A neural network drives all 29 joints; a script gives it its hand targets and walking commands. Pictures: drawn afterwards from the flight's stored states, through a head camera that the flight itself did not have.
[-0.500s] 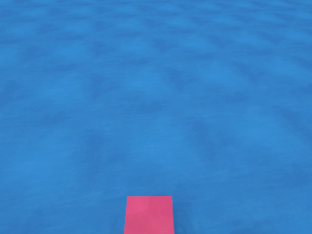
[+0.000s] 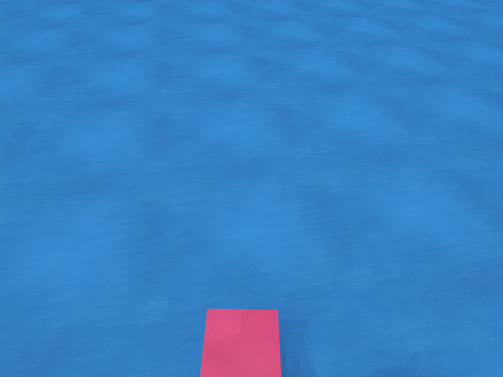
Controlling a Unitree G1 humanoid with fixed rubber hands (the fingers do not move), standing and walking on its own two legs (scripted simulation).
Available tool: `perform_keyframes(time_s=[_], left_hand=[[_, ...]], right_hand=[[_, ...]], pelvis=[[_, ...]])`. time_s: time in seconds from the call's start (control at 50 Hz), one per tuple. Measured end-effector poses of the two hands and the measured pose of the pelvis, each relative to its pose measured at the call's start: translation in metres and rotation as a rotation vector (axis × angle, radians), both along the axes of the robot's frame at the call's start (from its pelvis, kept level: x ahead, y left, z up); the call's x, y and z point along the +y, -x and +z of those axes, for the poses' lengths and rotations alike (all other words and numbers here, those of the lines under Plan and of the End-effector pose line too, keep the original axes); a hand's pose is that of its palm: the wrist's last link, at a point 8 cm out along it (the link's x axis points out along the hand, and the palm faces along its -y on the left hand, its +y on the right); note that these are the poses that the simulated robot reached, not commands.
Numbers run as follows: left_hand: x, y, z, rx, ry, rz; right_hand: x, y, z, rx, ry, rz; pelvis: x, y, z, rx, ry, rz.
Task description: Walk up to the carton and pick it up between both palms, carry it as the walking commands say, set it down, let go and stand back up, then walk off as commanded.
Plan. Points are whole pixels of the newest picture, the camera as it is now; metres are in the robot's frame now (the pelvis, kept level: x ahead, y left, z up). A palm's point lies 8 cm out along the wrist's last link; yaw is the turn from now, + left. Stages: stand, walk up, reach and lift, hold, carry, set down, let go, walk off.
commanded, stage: stand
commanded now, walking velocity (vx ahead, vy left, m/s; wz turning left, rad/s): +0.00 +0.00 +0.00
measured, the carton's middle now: (241, 359) +0.33 +0.03 -0.62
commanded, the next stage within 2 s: walk off in 0.82 s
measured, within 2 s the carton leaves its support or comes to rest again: neither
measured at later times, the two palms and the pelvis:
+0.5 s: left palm out of the picture -0.07 +0.21 -0.14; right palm out of the picture -0.07 -0.22 -0.15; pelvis -0.02 -0.01 +0.00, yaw +0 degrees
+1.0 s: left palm out of the picture -0.09 +0.18 -0.14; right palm out of the picture -0.08 -0.23 -0.15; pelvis -0.03 -0.02 +0.00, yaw +1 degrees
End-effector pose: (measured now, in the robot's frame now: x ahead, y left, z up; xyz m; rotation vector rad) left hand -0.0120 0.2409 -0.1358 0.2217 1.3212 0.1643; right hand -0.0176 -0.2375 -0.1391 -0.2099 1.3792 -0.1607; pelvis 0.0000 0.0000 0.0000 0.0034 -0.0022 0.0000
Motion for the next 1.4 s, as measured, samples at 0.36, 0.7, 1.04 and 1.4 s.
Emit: perform_keyframes(time_s=[0.36, 0.7, 1.04, 1.4], left_hand=[[-0.023, 0.044, -0.005, 0.107, 0.042, 0.024], [-0.042, 0.067, -0.006, 0.152, 0.063, 0.041], [-0.059, 0.079, -0.005, 0.168, 0.074, 0.057], [0.041, 0.023, 0.007, 0.102, -0.059, -0.077]], right_hand=[[0.014, 0.04, -0.005, 0.101, -0.042, -0.014], [0.017, 0.056, -0.007, 0.134, -0.066, -0.017], [0.01, 0.062, -0.009, 0.145, -0.078, -0.025], [-0.02, -0.05, 0.033, -0.328, 0.095, -0.127]], pelvis=[[-0.004, 0.013, 0.002, -0.018, -0.001, 0.005], [-0.012, 0.023, 0.003, -0.022, -0.003, 0.009], [-0.023, 0.029, 0.003, -0.021, -0.004, 0.006], [0.014, 0.052, 0.004, 0.035, -0.026, -0.226]])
